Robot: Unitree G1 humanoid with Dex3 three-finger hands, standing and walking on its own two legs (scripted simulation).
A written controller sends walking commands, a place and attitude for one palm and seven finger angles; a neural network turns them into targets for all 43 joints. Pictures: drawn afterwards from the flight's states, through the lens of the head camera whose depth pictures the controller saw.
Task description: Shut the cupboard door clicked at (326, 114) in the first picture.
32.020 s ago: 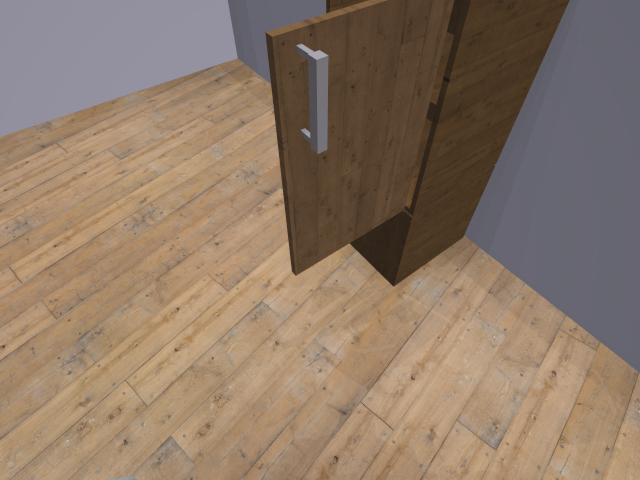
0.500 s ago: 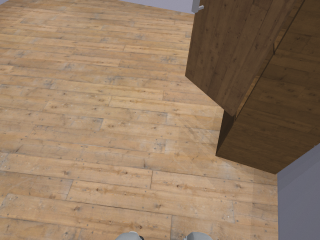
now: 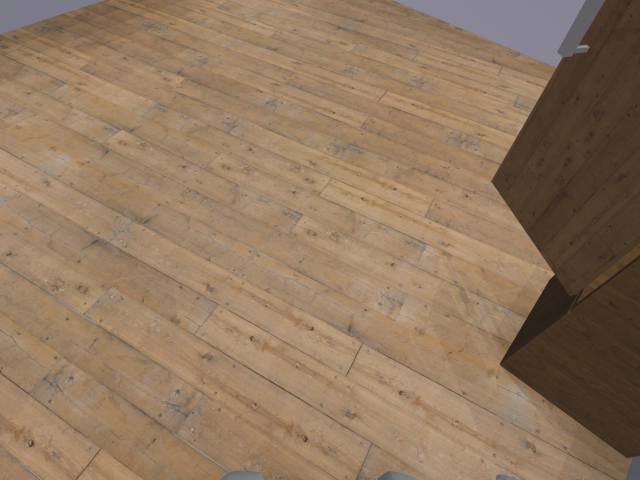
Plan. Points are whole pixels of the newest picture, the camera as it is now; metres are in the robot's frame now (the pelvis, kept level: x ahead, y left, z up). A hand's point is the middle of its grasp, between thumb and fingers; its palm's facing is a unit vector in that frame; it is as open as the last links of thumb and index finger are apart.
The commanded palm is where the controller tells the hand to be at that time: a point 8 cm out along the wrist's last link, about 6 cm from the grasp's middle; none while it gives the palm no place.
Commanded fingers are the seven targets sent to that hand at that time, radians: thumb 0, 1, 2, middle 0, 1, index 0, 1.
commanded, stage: walk to a spot facing it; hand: left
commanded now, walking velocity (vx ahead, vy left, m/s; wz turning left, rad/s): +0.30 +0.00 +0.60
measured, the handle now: (597, 10) +0.88 -0.46 +0.16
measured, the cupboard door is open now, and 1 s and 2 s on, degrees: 55 55 55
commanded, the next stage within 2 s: turn to face it in 1.42 s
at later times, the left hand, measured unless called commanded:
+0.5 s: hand out of the picture +0.04 +0.14 -0.13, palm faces +0.39 -0.89 -0.22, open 7.4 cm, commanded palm none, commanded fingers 0.00 0.90 0.90 -0.20 -0.30 -0.20 -0.30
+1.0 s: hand (131, 371) +0.26 +0.29 -0.13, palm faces +0.50 -0.84 -0.22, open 7.4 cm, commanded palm none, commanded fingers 0.00 0.90 0.90 -0.20 -0.30 -0.20 -0.30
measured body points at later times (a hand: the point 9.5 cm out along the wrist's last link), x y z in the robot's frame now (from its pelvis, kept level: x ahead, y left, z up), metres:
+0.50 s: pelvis +0.11 -0.03 +0.03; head +0.15 -0.03 +0.48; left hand +0.02 +0.19 -0.12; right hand +0.27 -0.23 -0.12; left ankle +0.12 +0.14 -0.65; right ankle +0.09 -0.14 -0.72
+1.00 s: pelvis +0.27 +0.07 +0.02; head +0.29 +0.08 +0.47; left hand +0.24 +0.34 -0.11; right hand +0.39 -0.14 -0.13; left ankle +0.19 +0.16 -0.72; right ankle +0.43 +0.00 -0.69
